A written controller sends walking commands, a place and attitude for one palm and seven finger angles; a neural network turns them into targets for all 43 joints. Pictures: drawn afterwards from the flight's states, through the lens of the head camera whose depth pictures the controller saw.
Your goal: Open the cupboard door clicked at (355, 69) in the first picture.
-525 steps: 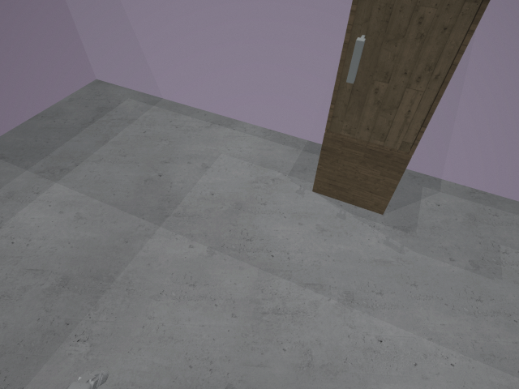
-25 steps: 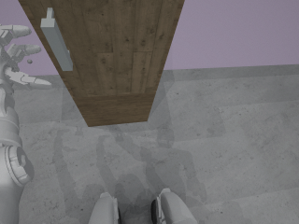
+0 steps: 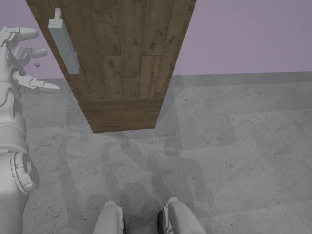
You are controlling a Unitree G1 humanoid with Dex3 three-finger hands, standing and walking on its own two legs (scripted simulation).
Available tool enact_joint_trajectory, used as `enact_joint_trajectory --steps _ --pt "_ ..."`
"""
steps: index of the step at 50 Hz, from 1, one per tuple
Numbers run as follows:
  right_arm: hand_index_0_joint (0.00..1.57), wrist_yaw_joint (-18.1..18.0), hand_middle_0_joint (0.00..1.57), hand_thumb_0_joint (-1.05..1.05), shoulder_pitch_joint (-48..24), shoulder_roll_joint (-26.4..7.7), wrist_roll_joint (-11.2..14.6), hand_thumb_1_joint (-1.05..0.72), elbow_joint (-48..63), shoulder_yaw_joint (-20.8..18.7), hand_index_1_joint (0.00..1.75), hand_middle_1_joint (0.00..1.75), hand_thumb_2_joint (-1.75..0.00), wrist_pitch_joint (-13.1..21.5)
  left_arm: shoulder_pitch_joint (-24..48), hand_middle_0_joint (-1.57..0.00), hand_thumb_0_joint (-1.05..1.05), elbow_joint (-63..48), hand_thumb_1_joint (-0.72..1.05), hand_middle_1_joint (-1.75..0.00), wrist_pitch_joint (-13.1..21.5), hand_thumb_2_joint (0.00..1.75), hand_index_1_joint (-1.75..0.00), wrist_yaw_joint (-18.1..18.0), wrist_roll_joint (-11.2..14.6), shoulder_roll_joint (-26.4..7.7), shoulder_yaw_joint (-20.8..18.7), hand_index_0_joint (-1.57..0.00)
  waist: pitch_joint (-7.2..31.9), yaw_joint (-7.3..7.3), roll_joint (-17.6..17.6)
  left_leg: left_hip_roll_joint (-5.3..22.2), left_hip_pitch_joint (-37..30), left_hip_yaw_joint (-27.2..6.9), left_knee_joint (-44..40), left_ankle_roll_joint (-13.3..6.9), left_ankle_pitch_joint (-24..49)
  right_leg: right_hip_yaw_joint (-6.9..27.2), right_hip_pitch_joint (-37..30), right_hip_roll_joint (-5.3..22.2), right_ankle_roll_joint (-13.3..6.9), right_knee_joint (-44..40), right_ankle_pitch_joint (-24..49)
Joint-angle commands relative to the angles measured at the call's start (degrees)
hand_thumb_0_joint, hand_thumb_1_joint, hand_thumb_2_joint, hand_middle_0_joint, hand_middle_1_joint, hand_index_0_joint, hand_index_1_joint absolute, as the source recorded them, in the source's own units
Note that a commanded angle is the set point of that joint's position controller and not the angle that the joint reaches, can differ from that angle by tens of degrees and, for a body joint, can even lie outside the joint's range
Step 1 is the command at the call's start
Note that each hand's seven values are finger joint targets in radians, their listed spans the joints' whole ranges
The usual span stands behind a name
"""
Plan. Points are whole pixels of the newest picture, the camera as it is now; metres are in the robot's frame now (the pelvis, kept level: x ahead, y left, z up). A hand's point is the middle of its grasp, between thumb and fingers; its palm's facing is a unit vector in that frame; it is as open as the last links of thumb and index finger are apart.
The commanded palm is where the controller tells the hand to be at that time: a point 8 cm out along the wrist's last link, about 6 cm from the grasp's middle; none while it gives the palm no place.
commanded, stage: move the hooked fingers beside the handle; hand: left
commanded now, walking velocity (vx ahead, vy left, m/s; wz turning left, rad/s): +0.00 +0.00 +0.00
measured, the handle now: (67, 43) +0.57 +0.18 +0.07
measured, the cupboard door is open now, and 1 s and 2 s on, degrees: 0 0 0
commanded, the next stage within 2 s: slide the fingers in behind the handle in 0.18 s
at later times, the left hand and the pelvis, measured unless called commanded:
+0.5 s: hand (40, 62) +0.51 +0.24 +0.07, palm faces +0.04 -1.00 -0.01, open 14.0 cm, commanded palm +0.49 +0.27 +0.07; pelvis +0.00 +0.00 +0.00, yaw +0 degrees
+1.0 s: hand (56, 63) +0.51 +0.20 +0.07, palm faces +0.05 -1.00 -0.01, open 14.0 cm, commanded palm +0.48 +0.24 +0.07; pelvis +0.00 +0.00 +0.00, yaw +0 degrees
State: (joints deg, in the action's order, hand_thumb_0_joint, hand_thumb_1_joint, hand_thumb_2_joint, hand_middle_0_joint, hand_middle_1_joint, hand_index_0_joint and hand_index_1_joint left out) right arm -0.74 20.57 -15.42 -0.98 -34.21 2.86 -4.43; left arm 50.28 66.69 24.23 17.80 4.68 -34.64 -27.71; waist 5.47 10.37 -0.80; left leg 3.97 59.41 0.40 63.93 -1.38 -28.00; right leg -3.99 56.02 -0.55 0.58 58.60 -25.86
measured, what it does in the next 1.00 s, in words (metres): stands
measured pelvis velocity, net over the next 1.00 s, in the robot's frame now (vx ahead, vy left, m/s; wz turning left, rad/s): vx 0.00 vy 0.00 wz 0.00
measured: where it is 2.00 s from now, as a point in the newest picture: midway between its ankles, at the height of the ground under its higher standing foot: outside the picture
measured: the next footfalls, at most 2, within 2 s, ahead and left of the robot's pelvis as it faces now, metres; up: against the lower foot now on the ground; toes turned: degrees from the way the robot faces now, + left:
none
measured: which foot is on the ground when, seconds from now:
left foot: down 0.00-1.00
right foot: down 0.00-1.00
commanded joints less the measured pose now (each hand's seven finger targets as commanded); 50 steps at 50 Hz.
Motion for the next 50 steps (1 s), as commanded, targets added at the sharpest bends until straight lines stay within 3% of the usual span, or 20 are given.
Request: enact_joint_trajectory --steps 1,4,5,6,7,8,11,15,16,18,22,25,28,32,34,35,40,43,46,50 --pt "0.2 -0.7 0.2 0.0 10.8 -10.9 0.2 -0.9 1.0 -4.3 0.3 0.3 -0.9 0.4 26.4 -0.3 0.0 -12.6 -0.5 -1.2 4.9 0.3 -1.2 0.4 1.1 -16.5 -0.5 -0.3 32.1 0.01 -13.5 -1.1 -31.1 -4.8 -6.1 0.7 29.3 1.1 -6.6 -2.8 -1.7 -5.2 17.5" --pt "0.2 -0.9 0.2 0.0 11.3 -11.2 0.7 -0.9 1.1 -4.3 0.3 0.3 -0.9 -0.3 22.9 -0.3 0.0 -7.2 -0.5 -1.2 0.3 0.3 -1.2 1.9 1.3 -14.0 1.8 -0.3 27.0 0.67 -9.7 -1.3 -26.8 -4.3 -7.3 0.1 25.8 0.8 -7.2 -2.8 -1.4 -6.5 16.9" --pt "0.2 -0.9 0.2 0.0 11.6 -11.3 0.7 -0.9 1.5 -4.2 0.3 0.3 -0.9 -0.4 22.2 -0.3 0.0 -7.4 -0.5 -1.2 -0.4 0.3 -1.2 2.4 1.5 -13.5 2.2 -0.3 27.0 0.27 -10.7 -1.3 -27.5 -4.4 -7.5 0.1 26.8 0.7 -7.0 -2.7 -1.7 -6.4 17.2" --pt "0.2 -1.0 0.2 0.0 11.4 -11.3 0.8 -0.9 1.7 -4.2 0.3 0.3 -0.9 -0.5 21.3 -0.3 0.0 -6.4 -0.5 -1.2 -1.1 0.3 -1.2 2.6 1.7 -13.1 2.2 -0.3 26.4 0.33 -9.0 -1.3 -26.4 -4.2 -7.5 0.0 25.7 0.7 -6.9 -2.7 -1.5 -6.6 16.9" --pt "0.2 -1.1 0.2 0.0 11.4 -11.5 0.7 -0.9 1.7 -4.2 0.3 0.3 -0.9 -0.5 22.4 -0.3 0.0 -6.8 -0.5 -1.2 -1.3 0.3 -1.2 2.6 2.0 -14.4 1.5 -0.3 25.6 0.71 -7.9 -1.4 -24.6 -3.9 -7.3 -0.3 24.3 1.0 -7.5 -2.7 -1.3 -6.8 16.8" --pt "0.2 -1.2 0.2 0.0 11.6 -11.6 0.6 -0.9 2.0 -4.1 0.3 0.3 -0.9 -0.5 21.7 -0.3 0.0 -7.1 -0.5 -1.2 -1.2 0.3 -1.2 2.3 2.3 -16.9 -0.8 -0.3 26.3 -0.07 -6.1 -1.6 -22.7 -3.7 -7.3 -0.5 24.0 1.3 -9.8 -2.7 -1.2 -6.6 17.5" --pt "0.2 -1.2 0.2 0.0 11.5 -11.0 0.4 -0.9 2.3 -4.2 0.3 0.3 -0.9 -0.1 24.9 -0.3 0.0 -12.8 -0.5 -1.2 1.9 0.3 -1.2 1.4 2.4 -18.0 -1.7 -0.3 29.8 -0.36 -8.8 -1.6 -24.7 -3.6 -6.8 -0.3 26.3 1.7 -10.4 -2.6 -1.3 -5.7 19.4" --pt "0.2 -1.0 0.2 0.0 11.4 -10.9 0.2 -0.9 1.6 -4.2 0.3 0.3 -0.9 0.3 26.9 -0.3 0.0 -13.3 -0.5 -1.2 4.4 0.3 -1.2 0.1 1.7 -19.5 -2.6 -0.3 28.7 0.07 -9.6 -1.6 -23.8 -3.5 -6.2 -0.4 23.8 2.1 -10.0 -2.8 -1.4 -5.6 17.3" --pt "0.2 -0.9 0.2 0.0 11.2 -10.9 0.4 -0.9 1.5 -4.2 0.3 0.3 -0.9 0.3 26.0 -0.3 0.0 -10.9 -0.5 -1.2 3.9 0.3 -1.2 0.4 1.5 -17.6 -1.2 -0.3 28.0 0.68 -9.4 -1.6 -23.7 -3.5 -6.4 -0.3 22.7 2.0 -9.0 -2.8 -1.2 -6.0 16.3" --pt "0.2 -1.1 0.2 0.0 11.3 -11.2 0.5 -0.9 1.3 -4.0 0.3 0.3 -0.9 0.3 25.7 -0.3 0.0 -8.8 -0.5 -1.2 2.6 0.3 -1.2 0.8 1.1 -17.9 -0.5 -0.3 26.2 1.01 -8.9 -1.6 -22.3 -3.6 -6.7 -0.4 20.7 1.9 -8.3 -2.7 -1.3 -6.3 14.7" --pt "0.2 -1.1 0.2 0.0 11.7 -11.2 0.5 -0.9 1.3 -4.3 0.3 0.3 -0.9 0.3 25.0 -0.3 0.0 -11.0 -0.5 -1.2 1.4 0.3 -1.2 1.9 1.7 -16.7 0.1 -0.3 30.4 0.1 -12.3 -1.5 -26.4 -3.6 -6.5 -0.2 25.0 1.7 -8.4 -2.7 -1.4 -6.1 17.6" --pt "0.2 -0.9 0.2 0.0 12.0 -11.0 0.4 -0.9 1.5 -4.3 0.3 0.3 -0.9 0.3 23.8 -0.3 0.0 -12.4 -0.5 -1.2 1.5 0.3 -1.2 1.8 2.8 -15.8 -0.4 -0.3 31.3 -0.26 -11.1 -1.5 -27.2 -3.8 -6.3 -0.2 27.9 1.4 -9.6 -2.9 -1.6 -5.8 19.8" --pt "0.2 -0.7 0.2 0.0 11.7 -10.8 0.5 -0.9 1.2 -4.3 0.3 0.3 -0.9 0.4 24.3 -0.3 0.0 -12.4 -0.5 -1.2 1.4 0.3 -1.2 1.0 2.9 -14.4 0.4 -0.3 29.0 0.24 -9.4 -1.5 -25.7 -3.7 -6.5 -0.2 26.4 1.3 -9.2 -3.0 -1.2 -6.2 19.0" --pt "0.2 -0.3 0.2 0.0 11.7 -10.5 0.1 -0.9 1.1 -4.7 0.3 0.3 -0.9 0.4 24.8 -0.3 0.0 -14.2 -0.5 -1.2 2.1 0.3 -1.2 -0.6 2.1 -11.4 2.2 -0.3 29.4 0.17 -12.1 -1.3 -28.9 -4.3 -6.8 0.3 28.4 0.7 -6.8 -2.9 -1.5 -5.8 18.4" --pt "0.2 -0.2 0.2 0.0 11.6 -10.5 0.1 -0.9 0.9 -4.7 0.3 0.3 -0.9 0.4 24.4 -0.3 0.0 -13.1 -0.5 -1.2 2.2 0.3 -1.2 -1.5 1.9 -10.6 2.5 -0.3 27.7 0.56 -9.6 -1.2 -27.9 -4.4 -7.0 0.2 27.2 0.7 -6.8 -2.9 -1.5 -6.1 17.6" --pt "0.2 -0.1 0.2 0.0 11.8 -10.4 -0.1 -0.9 0.9 -4.8 0.3 0.3 -0.9 0.5 25.1 -0.3 0.0 -14.2 -0.5 -1.2 2.6 0.3 -1.2 -1.8 2.0 -9.7 2.9 -0.3 28.3 0.51 -11.0 -1.2 -29.4 -4.6 -6.8 0.3 28.6 0.5 -6.0 -3.0 -1.7 -5.7 17.9" --pt "0.2 0.4 0.2 0.0 11.6 -10.1 -0.2 -0.9 1.2 -4.8 0.3 0.3 -0.9 0.4 24.1 -0.3 0.0 -13.8 -0.5 -1.2 2.9 0.3 -1.2 -3.3 1.8 -8.4 2.9 -0.3 28.9 -0.17 -10.6 -1.3 -29.5 -4.7 -7.0 0.6 29.3 0.4 -6.7 -3.0 -1.8 -5.5 18.2" --pt "0.2 0.4 0.2 0.0 11.2 -10.1 0.0 -0.9 1.4 -4.8 0.3 0.3 -0.9 0.3 23.6 -0.3 0.0 -12.1 -0.5 -1.2 2.6 0.3 -1.2 -4.3 1.2 -9.0 2.3 -0.3 27.6 -0.04 -7.9 -1.6 -26.4 -4.0 -7.2 0.3 25.9 0.7 -8.2 -2.8 -1.5 -5.8 17.6" --pt "0.2 0.5 0.2 0.0 11.1 -10.0 -0.2 -0.9 1.6 -4.9 0.3 0.3 -0.9 0.5 24.3 -0.3 0.0 -14.0 -0.5 -1.2 3.8 0.3 -1.2 -5.2 0.9 -9.5 1.7 -0.3 29.4 -0.52 -9.2 -1.6 -27.8 -4.1 -7.1 0.4 27.5 0.8 -8.6 -2.8 -1.6 -5.4 18.7" --pt "0.2 0.7 0.2 0.0 10.9 -9.7 -0.3 -0.9 1.3 -4.8 0.3 0.3 -0.9 0.8 25.7 -0.3 0.0 -13.9 -0.5 -1.2 4.6 0.3 -1.2 -5.5 1.0 -6.8 3.7 -0.3 28.4 0.43 -8.6 -1.7 -27.3 -4.0 -6.8 0.3 26.0 0.9 -8.1 -2.8 -1.6 -5.5 18.0"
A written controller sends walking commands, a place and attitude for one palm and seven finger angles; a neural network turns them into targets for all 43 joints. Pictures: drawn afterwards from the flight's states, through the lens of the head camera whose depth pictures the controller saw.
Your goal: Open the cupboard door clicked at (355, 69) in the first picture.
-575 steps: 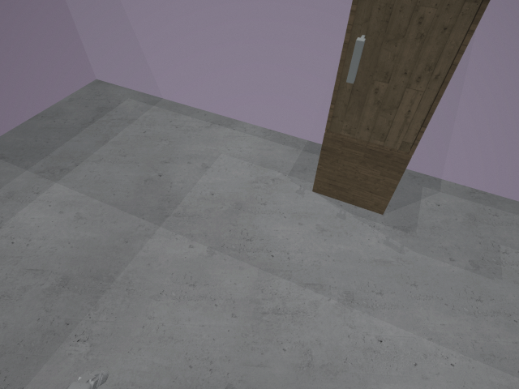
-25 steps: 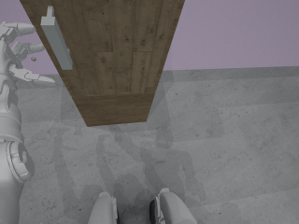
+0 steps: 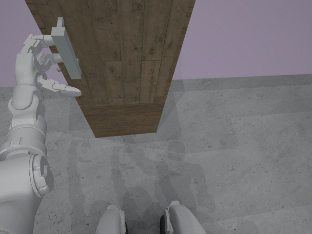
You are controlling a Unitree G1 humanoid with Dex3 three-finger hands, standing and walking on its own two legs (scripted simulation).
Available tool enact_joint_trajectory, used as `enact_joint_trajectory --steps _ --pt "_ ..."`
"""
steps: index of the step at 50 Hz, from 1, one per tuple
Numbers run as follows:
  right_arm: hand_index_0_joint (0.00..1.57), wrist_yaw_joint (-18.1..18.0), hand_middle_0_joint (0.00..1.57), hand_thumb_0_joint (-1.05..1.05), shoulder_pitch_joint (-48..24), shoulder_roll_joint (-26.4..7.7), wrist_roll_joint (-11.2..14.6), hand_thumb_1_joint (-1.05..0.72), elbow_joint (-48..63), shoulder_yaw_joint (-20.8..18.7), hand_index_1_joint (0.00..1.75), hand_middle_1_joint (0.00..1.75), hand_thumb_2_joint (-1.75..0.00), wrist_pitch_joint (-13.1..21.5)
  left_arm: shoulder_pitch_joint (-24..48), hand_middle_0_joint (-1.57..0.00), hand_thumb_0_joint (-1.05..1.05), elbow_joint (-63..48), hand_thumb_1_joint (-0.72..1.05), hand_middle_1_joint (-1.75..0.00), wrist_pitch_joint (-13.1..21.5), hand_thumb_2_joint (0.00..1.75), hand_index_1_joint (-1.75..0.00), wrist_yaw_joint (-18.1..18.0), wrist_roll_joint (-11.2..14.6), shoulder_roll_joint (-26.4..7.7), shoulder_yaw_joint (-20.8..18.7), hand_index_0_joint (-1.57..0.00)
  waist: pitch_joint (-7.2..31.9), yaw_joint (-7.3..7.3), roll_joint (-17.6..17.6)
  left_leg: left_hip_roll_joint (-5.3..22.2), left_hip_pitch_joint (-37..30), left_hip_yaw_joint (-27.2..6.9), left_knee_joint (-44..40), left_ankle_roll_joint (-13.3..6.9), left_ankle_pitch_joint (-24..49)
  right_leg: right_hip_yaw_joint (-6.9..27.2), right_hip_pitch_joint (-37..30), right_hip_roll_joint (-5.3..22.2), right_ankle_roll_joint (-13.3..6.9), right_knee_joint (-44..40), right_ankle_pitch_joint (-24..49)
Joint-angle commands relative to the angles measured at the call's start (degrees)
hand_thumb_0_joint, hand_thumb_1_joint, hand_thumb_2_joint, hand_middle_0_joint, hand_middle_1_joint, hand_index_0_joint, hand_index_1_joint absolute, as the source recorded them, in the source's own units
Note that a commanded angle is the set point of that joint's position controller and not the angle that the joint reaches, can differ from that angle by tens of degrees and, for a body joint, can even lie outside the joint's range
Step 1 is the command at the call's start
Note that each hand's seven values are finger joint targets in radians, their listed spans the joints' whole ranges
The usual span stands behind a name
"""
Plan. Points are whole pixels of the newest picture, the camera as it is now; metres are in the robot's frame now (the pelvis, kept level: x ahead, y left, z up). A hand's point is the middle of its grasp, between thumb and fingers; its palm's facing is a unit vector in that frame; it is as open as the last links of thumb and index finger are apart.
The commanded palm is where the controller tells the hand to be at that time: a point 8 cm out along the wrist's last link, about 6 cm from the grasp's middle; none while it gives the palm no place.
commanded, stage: slide the fingers in behind the handle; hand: left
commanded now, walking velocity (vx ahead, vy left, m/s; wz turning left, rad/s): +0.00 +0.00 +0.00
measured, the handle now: (69, 50) +0.57 +0.18 +0.07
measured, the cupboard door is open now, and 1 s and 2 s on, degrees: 0 0 1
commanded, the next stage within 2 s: close the thumb around the handle in 0.88 s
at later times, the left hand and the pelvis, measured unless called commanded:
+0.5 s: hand (75, 68) +0.51 +0.16 +0.07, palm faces +0.05 -1.00 -0.01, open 14.0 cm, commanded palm +0.48 +0.21 +0.07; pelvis +0.00 -0.01 +0.00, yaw +0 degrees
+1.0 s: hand (73, 68) +0.51 +0.17 +0.07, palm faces +0.06 -1.00 -0.01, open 14.0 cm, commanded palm +0.48 +0.21 +0.07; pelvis +0.00 -0.01 +0.00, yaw +1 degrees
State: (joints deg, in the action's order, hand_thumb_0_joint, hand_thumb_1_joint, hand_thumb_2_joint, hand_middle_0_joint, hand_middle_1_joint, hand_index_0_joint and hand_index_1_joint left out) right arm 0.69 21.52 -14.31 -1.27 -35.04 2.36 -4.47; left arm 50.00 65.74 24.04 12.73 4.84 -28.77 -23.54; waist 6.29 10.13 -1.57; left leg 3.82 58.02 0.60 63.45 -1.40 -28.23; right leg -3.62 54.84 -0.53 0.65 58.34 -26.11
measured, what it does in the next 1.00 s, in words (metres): stands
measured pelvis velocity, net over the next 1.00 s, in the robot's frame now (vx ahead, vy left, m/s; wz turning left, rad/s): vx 0.00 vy -0.01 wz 0.01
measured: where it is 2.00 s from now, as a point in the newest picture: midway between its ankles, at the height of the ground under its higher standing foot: outside the picture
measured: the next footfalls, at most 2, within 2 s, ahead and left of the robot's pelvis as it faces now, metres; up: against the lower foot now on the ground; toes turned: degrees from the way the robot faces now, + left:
none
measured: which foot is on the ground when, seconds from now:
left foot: down 0.00-1.00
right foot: down 0.00-1.00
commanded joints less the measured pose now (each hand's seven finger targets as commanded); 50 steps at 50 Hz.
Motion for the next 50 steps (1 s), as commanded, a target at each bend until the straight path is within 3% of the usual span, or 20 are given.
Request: enact_joint_trajectory --steps 1,4,6,8,13,14,19,20,21,23,26,29,32,37,38,41,44,45,48,50 --pt "0.2 -0.8 0.2 0.0 9.9 -11.0 0.2 -0.9 2.1 -4.4 0.3 0.3 -0.9 0.7 24.9 -0.3 0.0 -11.6 -0.5 -1.2 4.7 0.3 -1.2 -0.5 0.6 -13.4 -1.1 -0.3 27.7 0.3 -7.1 -1.5 -25.4 -4.2 -6.5 0.4 25.6 0.6 -7.0 -2.8 -1.6 -5.2 17.9" --pt "0.2 -0.9 0.2 0.0 9.8 -11.0 0.2 -0.9 2.1 -4.3 0.3 0.3 -0.9 0.9 26.5 -0.3 0.0 -10.4 -0.5 -1.2 4.0 0.3 -1.2 -0.7 0.6 -12.0 0.1 -0.3 25.9 1.2 -5.9 -1.8 -23.0 -3.8 -6.7 0.0 21.9 0.9 -7.0 -2.7 -1.4 -5.9 16.2" --pt "0.2 -0.9 0.2 0.0 10.2 -11.1 0.1 -0.9 2.0 -4.4 0.3 0.3 -0.9 0.9 26.6 -0.3 0.0 -11.7 -0.5 -1.2 4.4 0.3 -1.2 -0.8 0.6 -13.1 -0.7 -0.3 28.7 0.65 -6.8 -1.7 -24.8 -4.1 -6.5 0.2 24.2 0.8 -7.4 -2.6 -1.6 -5.2 17.6" --pt "0.2 -0.7 0.2 0.0 9.9 -10.7 -0.1 -0.9 2.0 -4.5 0.3 0.3 -0.9 1.1 26.3 -0.3 0.0 -12.6 -0.5 -1.2 4.7 0.3 -1.2 -1.1 0.8 -11.1 0.2 -0.3 29.7 0.3 -8.4 -1.8 -26.2 -4.0 -6.2 0.4 25.7 0.8 -7.1 -2.6 -1.6 -5.2 18.3" --pt "0.2 -0.5 0.2 0.0 10.0 -10.7 -0.1 -0.9 1.6 -4.5 0.3 0.3 -0.9 0.9 26.5 -0.3 0.0 -10.4 -0.5 -1.2 4.5 0.3 -1.2 -2.3 0.2 -10.0 1.2 -0.3 26.7 0.72 -7.5 -2.0 -23.6 -3.8 -6.3 0.3 23.2 0.8 -6.6 -2.6 -1.6 -5.4 17.1" --pt "0.2 -0.5 0.2 0.0 10.2 -10.8 -0.1 -0.9 1.7 -4.5 0.3 0.3 -0.9 0.9 27.3 -0.3 0.0 -10.7 -0.5 -1.2 4.4 0.3 -1.2 -2.7 0.1 -10.1 1.2 -0.3 26.5 1.17 -5.8 -2.0 -22.7 -4.0 -6.5 0.2 22.1 0.8 -7.1 -2.6 -1.5 -5.4 16.5" --pt "0.2 -0.3 0.2 0.0 10.2 -10.5 -0.4 -0.9 1.7 -4.5 0.3 0.3 -0.9 1.2 27.8 -0.3 0.0 -11.5 -0.5 -1.2 5.0 0.3 -1.2 -4.2 -0.2 -9.5 1.2 -0.3 28.1 0.94 -6.7 -2.3 -22.9 -3.4 -6.1 0.1 23.0 1.2 -8.3 -2.5 -1.4 -5.3 18.0" --pt "0.2 -0.3 0.2 0.0 10.5 -10.6 -0.5 -0.9 1.6 -4.6 0.3 0.3 -0.9 1.2 27.7 -0.3 0.0 -12.3 -0.5 -1.2 5.6 0.3 -1.2 -4.5 -0.3 -11.0 -0.1 -0.3 28.9 0.46 -7.4 -2.1 -24.0 -3.7 -6.1 0.1 24.3 1.0 -8.3 -2.6 -1.7 -4.9 18.7" --pt "0.2 -0.2 0.2 0.0 10.3 -10.5 -0.5 -0.9 1.8 -4.6 0.3 0.3 -0.9 1.1 26.7 -0.3 0.0 -12.9 -0.5 -1.2 5.8 0.3 -1.2 -4.6 -0.5 -10.5 0.2 -0.3 30.5 -0.07 -8.0 -2.2 -24.7 -3.6 -6.0 0.3 26.0 1.1 -9.1 -2.5 -1.6 -4.6 20.1" --pt "0.2 0.1 0.2 0.0 10.0 -10.2 -0.5 -0.9 1.8 -4.6 0.3 0.3 -0.9 1.1 26.9 -0.3 0.0 -13.3 -0.5 -1.2 5.9 0.3 -1.2 -4.8 -0.5 -8.2 2.1 -0.3 29.9 0.46 -7.7 -2.2 -24.4 -3.3 -5.9 0.3 25.4 1.1 -9.0 -2.5 -1.5 -4.8 20.2" --pt "0.2 0.0 0.2 0.0 10.4 -10.6 -0.4 -0.9 1.8 -4.6 0.3 0.3 -0.9 0.8 25.6 -0.3 0.0 -10.9 -0.5 -1.2 5.4 0.3 -1.2 -5.2 -0.9 -11.0 -0.1 -0.3 28.1 0.35 -5.2 -2.3 -21.5 -3.1 -6.2 0.0 23.8 1.3 -10.3 -2.5 -1.4 -4.9 20.2" --pt "0.2 -0.1 0.2 0.0 10.1 -10.5 -0.2 -0.9 2.0 -4.4 0.3 0.3 -0.9 0.9 26.5 -0.3 0.0 -9.6 -0.5 -1.2 4.5 0.3 -1.2 -5.4 -0.8 -11.1 -0.1 -0.3 25.6 0.98 -3.4 -2.6 -18.1 -2.4 -6.4 -0.4 20.3 2.0 -11.5 -2.4 -1.1 -5.8 19.1" --pt "0.2 -0.4 0.2 0.0 9.8 -10.3 -0.2 -0.9 2.2 -4.3 0.3 0.3 -0.9 1.2 27.5 -0.3 0.0 -11.3 -0.5 -1.2 5.5 0.3 -1.2 -5.1 -0.7 -11.6 -0.3 -0.3 27.8 0.58 -5.2 -2.7 -19.2 -2.3 -6.1 -0.3 21.0 2.3 -11.8 -2.2 -1.2 -5.5 19.8" --pt "0.2 -0.2 0.2 0.0 10.1 -10.3 -0.2 -0.9 1.3 -4.7 0.3 0.3 -0.9 1.5 27.1 -0.3 0.0 -11.0 -0.5 -1.2 6.4 0.3 -1.2 -4.0 -0.2 -8.1 2.2 -0.3 28.5 1.36 -5.4 -2.4 -22.1 -2.8 -5.7 -0.1 22.8 1.8 -9.6 -2.5 -1.3 -5.3 19.9" --pt "0.2 -0.3 0.2 0.0 10.3 -10.5 -0.2 -0.9 1.3 -4.7 0.3 0.3 -0.9 1.4 26.2 -0.3 0.0 -10.7 -0.5 -1.2 6.2 0.3 -1.2 -3.9 -0.2 -10.1 0.6 -0.3 29.1 0.49 -5.7 -2.4 -21.6 -2.9 -5.8 0.0 22.7 1.8 -10.5 -2.4 -1.4 -5.1 19.8" --pt "0.2 -0.3 0.2 0.0 10.1 -10.3 0.1 -0.9 1.6 -4.5 0.3 0.3 -0.9 1.3 25.9 -0.3 0.0 -8.9 -0.5 -1.2 4.7 0.3 -1.2 -3.2 0.3 -8.1 2.2 -0.3 27.1 1.18 -4.9 -2.7 -19.7 -2.4 -6.1 -0.3 21.1 1.9 -10.6 -2.3 -1.1 -5.6 19.6" --pt "0.2 -0.6 0.2 0.0 9.9 -10.6 0.2 -0.9 2.1 -4.5 0.3 0.3 -0.9 1.2 25.5 -0.3 0.0 -9.8 -0.5 -1.2 4.3 0.3 -1.2 -3.5 0.3 -11.1 -0.3 -0.3 27.2 0.22 -4.0 -2.8 -18.1 -2.2 -6.1 -0.5 19.9 2.4 -12.1 -2.3 -1.2 -5.9 19.2" --pt "0.2 -0.6 0.2 0.0 10.1 -10.6 0.0 -0.9 1.9 -4.4 0.3 0.3 -0.9 1.3 26.8 -0.3 0.0 -10.6 -0.5 -1.2 4.8 0.3 -1.2 -3.6 0.1 -11.4 -0.1 -0.3 27.5 0.63 -4.4 -2.7 -18.7 -2.5 -6.0 -0.5 20.4 2.3 -11.6 -2.3 -1.3 -5.4 19.3" --pt "0.2 -0.3 0.2 0.0 9.8 -10.1 -0.1 -0.9 1.9 -4.6 0.3 0.3 -0.9 1.5 26.6 -0.3 0.0 -12.1 -0.5 -1.2 5.7 0.3 -1.2 -3.9 -0.1 -8.7 1.8 -0.3 28.2 0.38 -7.6 -2.5 -22.0 -2.7 -5.9 0.0 22.8 1.8 -9.6 -2.3 -1.4 -5.2 19.8" --pt "0.2 -0.2 0.2 0.0 10.1 -10.4 -0.2 -0.9 2.0 -4.6 0.3 0.3 -0.9 1.5 25.2 -0.3 0.0 -12.0 -0.44 -1.21 6.1 0.32 -1.21 -3.9 0.2 -9.9 0.5 -0.3 29.3 -0.07 -6.4 -2.5 -22.4 -2.8 -5.8 0.0 23.9 1.7 -10.4 -2.4 -1.5 -4.9 20.4"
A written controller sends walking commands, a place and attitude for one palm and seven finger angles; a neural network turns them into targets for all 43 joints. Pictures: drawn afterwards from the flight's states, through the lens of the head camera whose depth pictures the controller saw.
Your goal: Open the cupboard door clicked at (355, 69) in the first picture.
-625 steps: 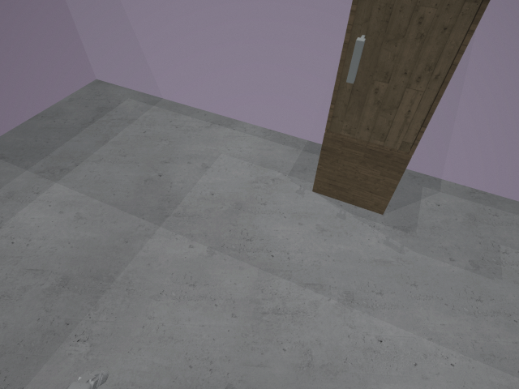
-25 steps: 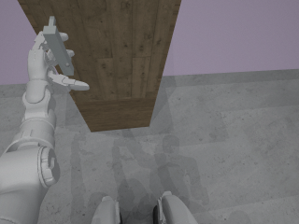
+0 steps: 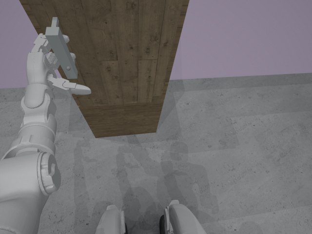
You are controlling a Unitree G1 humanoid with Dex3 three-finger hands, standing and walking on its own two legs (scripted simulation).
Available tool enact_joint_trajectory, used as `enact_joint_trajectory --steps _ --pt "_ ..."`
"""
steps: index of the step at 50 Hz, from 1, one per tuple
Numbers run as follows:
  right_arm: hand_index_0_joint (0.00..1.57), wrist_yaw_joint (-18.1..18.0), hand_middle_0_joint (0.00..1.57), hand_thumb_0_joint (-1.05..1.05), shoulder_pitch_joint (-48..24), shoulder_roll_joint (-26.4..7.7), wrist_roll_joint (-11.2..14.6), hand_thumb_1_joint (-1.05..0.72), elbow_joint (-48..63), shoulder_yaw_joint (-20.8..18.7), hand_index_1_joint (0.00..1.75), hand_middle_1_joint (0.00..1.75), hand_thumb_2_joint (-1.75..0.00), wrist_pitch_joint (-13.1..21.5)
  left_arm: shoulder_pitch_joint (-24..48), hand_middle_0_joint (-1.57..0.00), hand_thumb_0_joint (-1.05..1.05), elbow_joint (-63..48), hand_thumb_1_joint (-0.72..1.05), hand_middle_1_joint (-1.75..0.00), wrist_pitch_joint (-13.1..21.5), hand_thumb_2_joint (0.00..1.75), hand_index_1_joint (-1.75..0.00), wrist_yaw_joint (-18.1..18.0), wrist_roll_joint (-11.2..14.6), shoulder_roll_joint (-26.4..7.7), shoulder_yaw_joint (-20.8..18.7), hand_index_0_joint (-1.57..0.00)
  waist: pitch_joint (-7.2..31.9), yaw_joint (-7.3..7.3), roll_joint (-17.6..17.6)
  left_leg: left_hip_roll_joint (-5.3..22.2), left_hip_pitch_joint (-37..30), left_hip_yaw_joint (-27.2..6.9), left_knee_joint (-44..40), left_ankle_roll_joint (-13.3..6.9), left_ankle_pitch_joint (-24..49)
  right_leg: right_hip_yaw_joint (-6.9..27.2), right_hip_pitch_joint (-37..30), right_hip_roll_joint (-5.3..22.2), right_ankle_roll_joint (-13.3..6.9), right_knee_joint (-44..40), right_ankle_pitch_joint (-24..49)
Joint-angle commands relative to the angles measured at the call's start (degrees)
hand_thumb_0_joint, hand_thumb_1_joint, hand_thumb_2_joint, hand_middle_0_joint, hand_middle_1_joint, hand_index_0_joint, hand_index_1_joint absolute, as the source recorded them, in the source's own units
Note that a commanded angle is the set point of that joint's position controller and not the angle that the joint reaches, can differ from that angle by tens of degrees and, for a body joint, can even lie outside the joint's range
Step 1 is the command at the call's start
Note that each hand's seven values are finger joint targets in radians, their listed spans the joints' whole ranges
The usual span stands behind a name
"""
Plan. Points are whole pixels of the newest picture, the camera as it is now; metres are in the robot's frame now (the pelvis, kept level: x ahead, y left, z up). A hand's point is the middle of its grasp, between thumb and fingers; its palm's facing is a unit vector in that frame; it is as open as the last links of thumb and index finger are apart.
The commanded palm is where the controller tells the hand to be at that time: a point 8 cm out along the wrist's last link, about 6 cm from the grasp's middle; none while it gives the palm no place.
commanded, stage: close the thumb around the handle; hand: left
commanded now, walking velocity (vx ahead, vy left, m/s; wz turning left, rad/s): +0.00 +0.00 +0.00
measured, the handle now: (64, 49) +0.57 +0.19 +0.07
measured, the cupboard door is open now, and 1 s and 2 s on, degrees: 0 1 50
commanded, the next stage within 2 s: pull the door open along its arc in 0.68 s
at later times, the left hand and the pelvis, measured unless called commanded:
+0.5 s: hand (71, 67) +0.52 +0.17 +0.06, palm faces +0.05 -1.00 -0.02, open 7.2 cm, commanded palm +0.49 +0.21 +0.07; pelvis +0.00 +0.01 +0.00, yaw +0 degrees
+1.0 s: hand (73, 70) +0.51 +0.17 +0.07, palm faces +0.07 -1.00 -0.01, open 6.2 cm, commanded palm +0.46 +0.21 +0.07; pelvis +0.01 +0.00 +0.00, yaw +0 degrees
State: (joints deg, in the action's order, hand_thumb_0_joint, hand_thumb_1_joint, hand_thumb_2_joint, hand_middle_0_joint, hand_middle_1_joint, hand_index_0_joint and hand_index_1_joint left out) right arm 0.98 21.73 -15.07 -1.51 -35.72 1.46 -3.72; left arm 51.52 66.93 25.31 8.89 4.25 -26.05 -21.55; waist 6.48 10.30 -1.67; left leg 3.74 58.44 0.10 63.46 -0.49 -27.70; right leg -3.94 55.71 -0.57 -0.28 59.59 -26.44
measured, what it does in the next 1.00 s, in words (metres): stands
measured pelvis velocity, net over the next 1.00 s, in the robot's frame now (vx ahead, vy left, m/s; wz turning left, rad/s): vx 0.01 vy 0.00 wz -0.01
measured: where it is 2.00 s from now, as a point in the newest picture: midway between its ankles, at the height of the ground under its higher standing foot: outside the picture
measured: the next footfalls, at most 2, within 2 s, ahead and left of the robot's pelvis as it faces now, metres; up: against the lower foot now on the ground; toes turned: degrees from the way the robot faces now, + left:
none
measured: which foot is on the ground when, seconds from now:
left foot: down 0.00-1.00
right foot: down 0.00-1.00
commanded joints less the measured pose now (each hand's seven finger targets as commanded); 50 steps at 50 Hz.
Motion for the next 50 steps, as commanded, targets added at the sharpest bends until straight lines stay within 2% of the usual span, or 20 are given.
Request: enact_joint_trajectory --steps 1,3,6,9,10,11,13,14,17,20,21,22,24,27,33,34,36,40,43,50 --pt "0.2 -0.5 0.2 0.0 9.7 -9.6 0.2 -0.9 2.4 -3.7 0.3 0.3 -0.9 0.6 24.3 -0.31 0.0 -12.5 -0.39 -1.21 4.7 0.35 -1.21 0.1 0.4 -11.3 0.2 -0.31 28.4 0.51 -6.4 -2.2 -23.3 -2.7 -6.0 -0.8 23.1 1.7 -9.9 -2.4 -0.6 -6.2 20.0" --pt "0.2 -0.5 0.2 0.0 9.6 -9.7 0.1 -0.9 2.1 -3.7 0.3 0.3 -0.9 0.6 25.5 -0.32 0.0 -11.5 -0.28 -1.22 4.2 0.4 -1.22 0.0 0.5 -10.1 1.0 -0.32 26.3 1.02 -5.9 -2.3 -22.2 -2.8 -6.1 -0.8 20.7 1.6 -8.5 -2.4 -0.5 -6.6 17.6" --pt "0.2 -0.7 0.2 0.0 10.0 -10.1 0.1 -0.9 2.2 -3.8 0.3 0.3 -0.9 0.5 25.6 -0.33 0.0 -11.6 -0.11 -1.24 4.0 0.47 -1.24 -0.5 0.5 -13.1 -1.5 -0.33 27.5 0.53 -5.5 -2.3 -22.4 -2.8 -6.2 -0.9 21.5 1.7 -9.7 -2.3 -0.6 -6.5 18.5" --pt "0.2 -0.5 0.2 0.0 9.7 -9.6 0.0 -0.9 2.1 -3.8 0.3 0.3 -0.9 0.6 26.1 -0.34 0.0 -11.7 0.06 -1.26 4.0 0.54 -1.26 -0.5 0.2 -9.0 1.7 -0.34 26.9 1.13 -6.8 -2.2 -23.8 -3.1 -6.1 -0.7 22.3 1.2 -7.4 -2.4 -0.6 -6.4 17.9" --pt "0.2 -0.4 0.2 0.0 10.0 -9.7 -0.1 -0.9 1.9 -3.8 0.3 0.3 -0.9 0.7 26.9 -0.34 0.0 -12.4 0.12 -1.27 4.3 0.56 -1.27 -0.6 0.5 -9.1 1.3 -0.34 27.0 1.26 -7.1 -2.1 -24.9 -3.3 -6.0 -0.7 23.4 1.1 -6.9 -2.4 -0.7 -6.2 18.3" --pt "0.2 -0.4 0.2 0.0 10.1 -10.0 -0.2 -0.9 1.9 -3.8 0.3 0.3 -0.9 0.6 26.3 -0.35 0.0 -12.6 0.17 -1.27 4.5 0.59 -1.27 -0.8 0.4 -11.7 -0.8 -0.35 28.5 0.41 -6.8 -2.1 -24.6 -3.3 -5.8 -0.6 23.9 1.3 -8.1 -2.4 -0.7 -6.0 18.9" --pt "0.2 -0.5 0.2 0.0 9.8 -9.8 -0.1 -0.9 2.2 -3.9 0.3 0.3 -0.9 0.5 25.6 -0.36 0.0 -12.8 0.28 -1.28 4.7 0.64 -1.28 -0.9 0.6 -10.5 0.0 -0.36 29.4 0.38 -6.9 -2.1 -25.2 -3.4 -5.9 -0.5 24.4 1.2 -8.1 -2.4 -0.7 -5.9 19.0" --pt "0.2 -0.4 0.2 0.0 9.7 -9.7 -0.1 -0.9 1.9 -3.8 0.3 0.3 -0.9 0.6 25.8 -0.36 0.0 -12.0 0.34 -1.29 4.5 0.66 -1.29 -1.0 0.5 -9.4 0.9 -0.36 27.9 0.91 -6.1 -2.0 -24.8 -3.5 -6.0 -0.5 23.5 1.0 -7.3 -2.4 -0.6 -6.1 18.3" --pt "0.2 -0.3 0.2 0.0 9.8 -9.8 -0.3 -0.9 1.9 -3.8 0.3 0.3 -0.9 0.5 26.9 -0.37 0.0 -12.6 0.51 -1.31 4.8 0.73 -1.31 -1.6 -0.2 -10.0 0.8 -0.37 28.2 0.7 -7.6 -2.0 -25.4 -3.8 -6.3 -0.3 23.6 0.9 -6.8 -2.4 -0.8 -5.7 17.7" --pt "0.2 -0.3 0.2 0.0 10.2 -9.9 -0.4 -0.9 1.8 -3.8 0.3 0.3 -0.9 0.5 27.3 -0.38 0.0 -12.5 0.68 -1.33 5.0 0.8 -1.33 -2.3 -0.3 -10.1 0.5 -0.38 28.2 0.92 -5.9 -2.0 -25.0 -3.9 -6.2 -0.6 23.4 0.9 -7.1 -2.5 -0.8 -5.7 17.5" --pt "0.2 -0.2 0.2 0.0 10.0 -9.8 -0.4 -0.9 2.0 -3.9 0.3 0.3 -0.9 0.6 26.9 -0.39 0.0 -12.8 0.73 -1.33 5.0 0.83 -1.33 -2.5 -0.3 -10.3 0.1 -0.39 29.3 0.54 -7.3 -2.1 -25.2 -3.5 -5.9 -0.5 23.5 1.1 -7.2 -2.4 -0.7 -5.8 18.0" --pt "0.2 -0.3 0.2 0.0 10.0 -9.8 -0.3 -0.9 1.8 -3.9 0.3 0.3 -0.9 0.5 26.7 -0.39 0.0 -12.1 0.79 -1.34 4.9 0.85 -1.34 -2.6 -0.4 -10.2 0.2 -0.39 28.4 0.83 -5.7 -2.0 -24.9 -3.7 -6.1 -0.5 23.5 0.9 -7.3 -2.4 -0.7 -5.8 18.0" --pt "0.2 -0.2 0.2 0.0 10.0 -9.7 -0.3 -0.9 2.0 -3.8 0.3 0.3 -0.9 0.5 26.2 -0.4 0.0 -12.2 0.9 -1.35 4.9 0.9 -1.35 -2.6 -0.6 -9.8 0.6 -0.4 28.3 0.63 -6.5 -2.2 -24.5 -3.4 -6.2 -0.4 23.3 1.0 -7.9 -2.4 -0.7 -5.9 18.2" --pt "0.2 -0.2 0.2 0.0 10.2 -9.8 -0.4 -0.9 1.7 -3.9 0.3 0.3 -0.9 0.4 26.9 -0.4 0.0 -12.2 0.9 -1.35 5.0 0.9 -1.35 -2.7 -0.7 -9.8 0.7 -0.4 28.5 1.07 -6.0 -2.0 -24.9 -3.6 -6.0 -0.5 23.7 1.0 -7.3 -2.5 -0.7 -5.9 18.4" --pt "0.2 -0.2 0.2 0.0 10.1 -9.6 -0.3 -0.9 2.0 -3.8 0.3 0.3 -0.9 0.2 26.0 -0.4 0.0 -12.6 0.9 -1.35 5.1 0.9 -1.35 -2.4 -0.8 -10.1 0.6 -0.4 28.7 0.42 -6.5 -2.3 -24.3 -3.2 -6.0 -0.6 24.3 1.3 -8.8 -2.4 -0.7 -5.9 19.7" --pt "0.2 -0.2 0.2 0.0 10.0 -9.6 -0.3 -0.9 1.8 -3.9 0.3 0.3 -0.9 0.1 26.8 -0.4 0.0 -12.6 0.9 -1.35 5.1 0.9 -1.35 -2.4 -0.9 -9.7 1.1 -0.4 27.9 1.08 -5.7 -2.2 -24.1 -3.2 -6.0 -0.6 23.5 1.2 -8.2 -2.4 -0.6 -6.1 19.2" --pt "0.2 -0.2 0.2 0.0 10.1 -9.6 -0.3 -0.9 2.0 -4.0 0.3 0.3 -0.9 0.2 25.4 -0.4 0.0 -12.9 0.9 -1.35 5.4 0.9 -1.35 -2.4 -0.9 -10.5 0.1 -0.4 29.1 0.2 -6.4 -2.2 -24.8 -3.1 -6.0 -0.6 24.5 1.3 -8.9 -2.4 -0.7 -5.9 19.8" --pt "0.2 -0.3 0.2 0.0 10.1 -9.5 -0.4 -0.9 1.9 -3.8 0.3 0.3 -0.9 0.2 26.5 -0.4 0.0 -12.7 0.9 -1.35 5.3 0.9 -1.35 -2.1 -0.7 -10.4 0.6 -0.4 27.9 0.78 -5.9 -2.4 -23.4 -2.9 -5.9 -0.9 23.2 1.6 -9.6 -2.5 -0.7 -6.2 19.8" --pt "0.2 -0.2 0.2 0.0 9.4 -9.5 -0.2 -0.9 2.8 -4.1 0.3 0.3 -0.9 0.0 21.7 -0.4 0.0 -14.6 0.9 -1.35 5.3 0.9 -1.35 -1.7 -0.1 -10.2 0.1 -0.4 30.4 -0.82 -6.5 -2.5 -24.4 -2.3 -6.2 -0.7 24.8 1.7 -11.9 -2.4 -0.7 -6.2 21.8" --pt "0.2 0.3 0.2 0.0 8.1 -8.9 0.7 -0.9 5.3 -4.4 0.3 0.3 -0.9 -0.4 8.1 -0.4 0.0 -20.6 0.9 -1.35 4.5 0.9 -1.35 -0.5 2.0 -6.7 1.1 -0.4 30.7 -3.76 -4.1 -2.9 -24.1 -1.0 -8.0 -0.8 28.0 1.7 -18.4 -2.5 -0.8 -6.8 27.4"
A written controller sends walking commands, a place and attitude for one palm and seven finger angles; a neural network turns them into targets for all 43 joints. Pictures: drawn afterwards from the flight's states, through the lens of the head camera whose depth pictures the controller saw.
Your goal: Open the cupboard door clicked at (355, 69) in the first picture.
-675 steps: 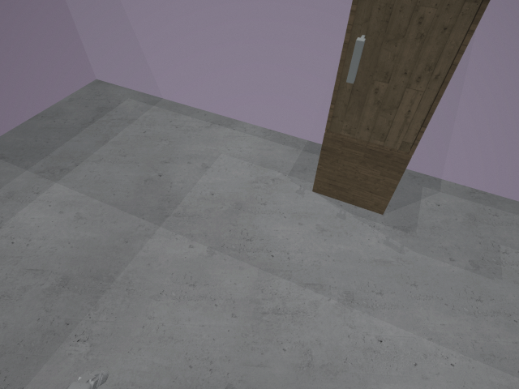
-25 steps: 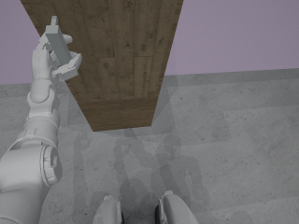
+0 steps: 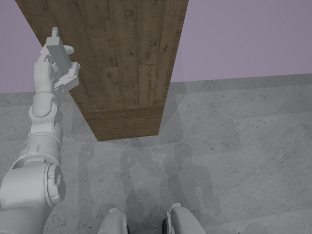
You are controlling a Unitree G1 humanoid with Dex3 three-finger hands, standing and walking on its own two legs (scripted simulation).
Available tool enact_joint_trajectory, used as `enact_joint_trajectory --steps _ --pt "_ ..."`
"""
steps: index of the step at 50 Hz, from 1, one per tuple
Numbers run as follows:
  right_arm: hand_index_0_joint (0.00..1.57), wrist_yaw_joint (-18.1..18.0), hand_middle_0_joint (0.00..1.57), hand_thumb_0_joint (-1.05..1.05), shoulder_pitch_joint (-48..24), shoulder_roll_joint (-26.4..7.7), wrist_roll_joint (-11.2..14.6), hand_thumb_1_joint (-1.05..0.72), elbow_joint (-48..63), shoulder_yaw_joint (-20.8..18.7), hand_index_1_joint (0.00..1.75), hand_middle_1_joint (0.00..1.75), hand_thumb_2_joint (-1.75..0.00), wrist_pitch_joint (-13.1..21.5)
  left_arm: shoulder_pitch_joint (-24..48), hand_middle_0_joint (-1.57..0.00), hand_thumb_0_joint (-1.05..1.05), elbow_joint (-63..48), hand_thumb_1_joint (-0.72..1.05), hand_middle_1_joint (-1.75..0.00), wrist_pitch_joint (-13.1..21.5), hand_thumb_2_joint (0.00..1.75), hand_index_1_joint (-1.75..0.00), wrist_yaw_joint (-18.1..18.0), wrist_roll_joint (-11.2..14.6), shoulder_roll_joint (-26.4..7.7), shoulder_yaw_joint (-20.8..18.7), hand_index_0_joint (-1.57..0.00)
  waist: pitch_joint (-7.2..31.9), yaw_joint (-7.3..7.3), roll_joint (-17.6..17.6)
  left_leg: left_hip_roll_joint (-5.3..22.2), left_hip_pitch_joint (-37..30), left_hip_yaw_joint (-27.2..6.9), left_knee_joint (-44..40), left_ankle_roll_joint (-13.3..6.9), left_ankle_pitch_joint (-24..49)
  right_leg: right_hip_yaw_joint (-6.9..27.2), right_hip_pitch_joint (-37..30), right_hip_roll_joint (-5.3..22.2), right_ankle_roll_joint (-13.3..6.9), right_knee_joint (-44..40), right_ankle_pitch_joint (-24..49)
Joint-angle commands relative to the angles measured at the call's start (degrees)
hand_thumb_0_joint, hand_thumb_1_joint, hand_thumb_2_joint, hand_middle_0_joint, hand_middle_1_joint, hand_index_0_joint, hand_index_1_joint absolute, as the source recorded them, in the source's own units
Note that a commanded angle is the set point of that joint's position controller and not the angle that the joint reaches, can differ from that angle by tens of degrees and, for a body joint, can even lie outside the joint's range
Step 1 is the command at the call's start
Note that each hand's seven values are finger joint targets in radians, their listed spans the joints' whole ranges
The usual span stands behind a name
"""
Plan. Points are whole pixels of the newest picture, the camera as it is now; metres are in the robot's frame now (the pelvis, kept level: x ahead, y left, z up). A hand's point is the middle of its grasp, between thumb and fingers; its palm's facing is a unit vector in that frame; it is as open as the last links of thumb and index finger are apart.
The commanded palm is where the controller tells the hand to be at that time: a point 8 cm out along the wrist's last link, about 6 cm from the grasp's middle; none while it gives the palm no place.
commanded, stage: pull the door open along its arc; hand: left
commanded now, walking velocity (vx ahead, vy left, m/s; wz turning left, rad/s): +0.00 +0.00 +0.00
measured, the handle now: (65, 58) +0.55 +0.19 +0.07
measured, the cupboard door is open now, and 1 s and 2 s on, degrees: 1 50 47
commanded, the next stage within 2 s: open thumb and fingers to let go in 0.92 s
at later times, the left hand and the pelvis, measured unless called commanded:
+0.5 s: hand (100, 118) +0.38 +0.10 +0.07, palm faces +0.32 -0.94 +0.08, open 6.7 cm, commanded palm +0.31 +0.15 +0.06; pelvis +0.02 -0.01 +0.02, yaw +1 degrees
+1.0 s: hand (140, 146) +0.31 +0.02 +0.07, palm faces +0.32 -0.95 -0.05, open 7.0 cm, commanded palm +0.26 +0.06 +0.06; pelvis +0.03 -0.05 +0.02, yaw +5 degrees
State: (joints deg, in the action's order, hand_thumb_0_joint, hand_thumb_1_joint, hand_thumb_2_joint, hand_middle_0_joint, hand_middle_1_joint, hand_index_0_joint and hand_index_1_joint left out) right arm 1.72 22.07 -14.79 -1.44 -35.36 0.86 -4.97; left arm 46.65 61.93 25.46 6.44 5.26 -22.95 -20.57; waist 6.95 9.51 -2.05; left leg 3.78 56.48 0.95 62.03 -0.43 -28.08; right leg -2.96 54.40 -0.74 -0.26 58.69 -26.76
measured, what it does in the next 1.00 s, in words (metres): shifts its weight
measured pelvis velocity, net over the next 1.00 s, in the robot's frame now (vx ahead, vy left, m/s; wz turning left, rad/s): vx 0.03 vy -0.05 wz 0.08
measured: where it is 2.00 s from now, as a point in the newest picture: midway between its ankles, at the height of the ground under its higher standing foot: outside the picture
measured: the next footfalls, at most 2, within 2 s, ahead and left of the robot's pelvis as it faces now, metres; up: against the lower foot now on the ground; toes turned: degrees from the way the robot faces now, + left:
none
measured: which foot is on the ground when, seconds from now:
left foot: down 0.00-1.00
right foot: down 0.00-1.00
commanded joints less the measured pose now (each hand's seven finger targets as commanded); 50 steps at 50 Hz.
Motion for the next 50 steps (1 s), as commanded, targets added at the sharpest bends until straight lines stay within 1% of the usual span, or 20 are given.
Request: enact_joint_trajectory --steps 1,4,11,12,14,15,17,19,20,23,25,27,32,35,37,40,42,43,44,50 --pt "0.2 -0.4 0.2 0.0 7.2 -9.0 0.9 -0.9 5.4 -3.9 0.3 0.3 -0.9 0.8 10.4 -0.4 0.0 -17.6 0.9 -1.35 4.2 0.9 -1.35 2.0 1.3 -9.1 0.5 -0.4 30.5 -3.53 -3.8 -2.9 -22.5 -1.6 -6.9 -0.8 29.3 0.7 -17.8 -2.3 -0.7 -6.0 28.8" --pt "0.2 -0.1 0.2 0.0 5.8 -8.6 1.5 -0.9 6.9 -4.3 0.3 0.3 -0.9 0.7 1.9 -0.4 0.0 -22.2 0.9 -1.35 3.2 0.9 -1.35 2.1 2.5 -5.9 2.2 -0.4 27.8 -4.55 -1.2 -3.0 -21.8 -0.7 -8.4 -1.0 28.8 0.6 -20.2 -2.3 -0.6 -7.2 29.9" --pt "0.2 0.9 0.2 0.0 2.4 -7.1 2.2 -0.9 10.4 -4.6 0.3 0.3 -0.9 2.1 -21.1 -0.4 0.0 -39.9 0.9 -1.35 2.4 0.9 -1.35 0.7 4.9 1.0 6.1 -0.4 25.9 -8.11 -1.3 -2.8 -24.3 0.7 -10.9 -1.0 35.7 0.5 -25.6 -1.6 -0.6 -8.0 36.2" --pt "0.2 0.9 0.2 0.0 1.0 -5.9 2.1 -0.9 10.7 -4.4 0.3 0.3 -0.9 2.5 -22.7 -0.4 0.0 -42.5 0.9 -1.35 1.8 0.9 -1.35 -3.9 7.3 2.9 2.5 -0.4 24.5 -10.41 -0.6 -2.8 -23.1 1.1 -11.4 -0.5 35.3 -0.1 -26.3 -1.7 -0.5 -8.3 35.7" --pt "0.2 1.3 0.2 0.0 -0.5 -5.2 1.5 -0.9 10.9 -4.2 0.3 0.3 -0.9 3.3 -26.8 -0.4 0.0 -44.5 0.9 -1.35 0.4 0.9 -1.35 -11.1 6.6 8.7 5.2 -0.4 20.7 -9.75 1.0 -2.9 -22.0 1.2 -11.8 0.2 32.4 -0.9 -25.0 -1.6 -0.3 -8.6 33.5" --pt "0.2 1.3 0.2 0.0 -0.9 -5.1 1.2 -0.9 10.9 -4.2 0.3 0.3 -0.9 3.6 -27.2 -0.4 0.0 -46.0 0.9 -1.35 0.4 0.9 -1.35 -14.3 5.8 9.3 5.2 -0.4 19.9 -9.78 3.5 -2.8 -21.1 0.7 -11.6 0.3 31.8 -1.1 -25.1 -1.6 -0.4 -8.2 33.0" --pt "0.2 1.7 0.2 0.0 -1.6 -4.5 0.4 -0.9 10.8 -4.4 0.3 0.3 -0.9 3.9 -29.4 -0.4 0.0 -48.4 0.9 -1.35 0.5 0.9 -1.35 -19.4 3.3 12.8 7.9 -0.4 20.2 -9.3 4.5 -2.9 -21.3 0.7 -11.2 0.5 32.0 -1.0 -25.5 -1.2 -0.4 -7.4 34.2" --pt "0.2 2.1 0.2 0.0 -2.9 -3.8 -0.4 -0.9 11.0 -4.4 0.3 0.3 -0.9 4.2 -31.0 -0.4 0.0 -51.7 0.9 -1.35 0.6 0.9 -1.35 -23.7 0.8 16.5 11.2 -0.4 21.0 -9.63 2.9 -3.0 -21.8 0.9 -10.6 0.7 32.2 -0.8 -25.6 -0.6 -0.7 -6.7 34.4" --pt "0.2 2.2 0.2 0.0 -3.2 -3.7 -0.8 -0.9 11.2 -4.5 0.3 0.3 -0.9 4.2 -31.5 -0.4 0.0 -52.7 0.9 -1.35 0.7 0.9 -1.35 -26.0 -0.9 17.3 12.3 -0.4 21.4 -9.67 4.4 -3.0 -21.7 0.7 -10.2 0.6 32.0 -0.7 -25.8 -0.7 -0.8 -6.5 34.1" --pt "0.2 2.7 0.2 0.0 -5.5 -2.6 -1.6 -0.9 11.3 -4.5 0.3 0.3 -0.9 4.2 -33.1 -0.4 0.0 -55.6 0.9 -1.35 -0.2 0.9 -1.35 -32.4 -5.2 23.6 18.0 -0.4 21.6 -9.74 1.1 -3.0 -23.1 0.7 -9.8 0.8 31.6 -0.8 -24.1 -0.2 -1.0 -6.0 32.2" --pt "0.2 2.7 0.2 0.0 -6.5 -2.3 -2.2 -0.9 11.5 -4.5 0.3 0.3 -0.9 4.4 -33.9 -0.4 0.0 -57.2 0.9 -1.35 -1.4 0.9 -1.35 -36.5 -7.5 26.0 20.8 -0.4 22.0 -9.33 3.4 -3.1 -22.9 0.3 -9.4 0.7 30.9 -0.9 -24.5 -0.4 -1.1 -6.2 32.0" --pt "0.2 2.9 0.2 0.0 -7.9 -1.6 -2.6 -0.9 11.6 -4.3 0.3 0.3 -0.9 4.6 -36.2 -0.4 0.0 -58.7 0.9 -1.35 -3.2 0.9 -1.35 -39.6 -10.1 30.1 24.8 -0.4 22.4 -9.18 3.8 -3.2 -23.2 0.4 -9.4 0.7 30.4 -1.1 -25.0 -0.1 -1.1 -6.3 32.4" --pt "0.2 1.6 0.2 0.0 -9.8 -1.0 -3.3 -0.9 12.1 -4.0 0.3 0.3 -0.9 4.8 -38.8 -0.4 0.0 -62.0 0.9 -1.35 -6.3 0.9 -1.35 -40.4 -15.2 33.5 32.0 -0.4 19.7 -7.98 5.3 -3.2 -23.6 0.1 -9.9 0.4 26.8 -0.6 -25.2 0.5 -1.3 -8.0 31.4" --pt "0.2 1.0 0.2 0.0 -11.8 -0.3 -2.8 -0.9 12.7 -3.5 0.3 0.3 -0.9 5.7 -42.6 -0.4 0.0 -63.1 0.9 -1.35 -7.3 0.9 -1.35 -40.0 -13.9 36.9 35.4 -0.4 18.2 -7.98 6.6 -3.7 -23.6 -0.2 -10.4 0.3 24.0 -0.2 -26.5 0.8 -1.0 -9.8 31.0" --pt "0.2 1.0 0.2 0.0 -12.9 0.2 -2.5 -0.9 12.9 -3.1 0.3 0.3 -0.9 6.2 -47.6 -0.4 0.0 -65.2 0.9 -1.35 -8.0 0.9 -1.35 -39.6 -12.6 38.9 37.1 -0.4 18.2 -8.43 7.1 -3.8 -24.5 -0.3 -10.7 0.4 24.2 -0.2 -28.1 1.2 -0.6 -10.2 33.7" --pt "0.2 1.3 0.2 0.0 -14.2 0.6 -2.1 -0.9 13.6 -2.7 0.3 0.3 -0.9 7.2 -53.8 -0.4 0.0 -68.5 0.9 -1.35 -9.1 0.9 -1.35 -39.1 -12.0 40.3 39.4 -0.4 17.5 -9.09 6.6 -4.1 -24.4 -0.8 -11.1 0.6 23.9 -0.2 -29.8 1.5 -0.6 -10.8 34.7" --pt "0.2 1.5 0.2 0.0 -14.7 1.2 -2.0 -0.9 13.5 -2.3 0.3 0.3 -0.9 7.9 -56.2 -0.4 0.0 -70.9 0.9 -1.35 -9.7 0.9 -1.35 -39.0 -11.9 41.4 40.7 -0.4 16.9 -8.93 5.5 -4.2 -24.6 -0.8 -10.9 0.7 23.4 0.0 -29.7 1.9 -0.2 -10.9 36.1" --pt "0.2 1.8 0.2 0.0 -14.8 1.4 -2.1 -0.9 13.7 -2.1 0.3 0.3 -0.9 8.2 -60.2 -0.4 0.0 -71.4 0.9 -1.35 -10.2 0.9 -1.35 -38.7 -11.8 41.6 40.8 -0.4 16.9 -9.48 6.0 -4.4 -24.4 -0.8 -11.0 0.7 22.9 -0.1 -30.4 2.1 -0.1 -11.1 36.7" --pt "0.2 1.8 0.2 0.0 -15.1 1.4 -2.0 -0.9 13.8 -1.9 0.3 0.3 -0.9 8.4 -60.8 -0.4 0.0 -72.1 0.9 -1.35 -10.5 0.9 -1.35 -38.7 -11.6 41.2 40.6 -0.4 16.1 -9.26 6.2 -4.5 -24.1 -0.8 -10.8 0.8 22.4 0.2 -30.2 2.2 0.1 -11.5 37.1" --pt "0.2 0.4 0.2 0.0 -15.3 0.7 -2.7 -0.9 11.7 -1.8 0.3 0.3 -0.9 8.9 -47.7 -0.4 0.0 -65.8 0.9 -1.35 -10.5 0.9 -1.35 -41.4 -13.0 36.1 34.4 -0.4 10.6 -7.91 6.9 -5.1 -20.3 -1.6 -9.6 0.8 15.3 2.6 -23.9 3.1 0.7 -13.7 25.9"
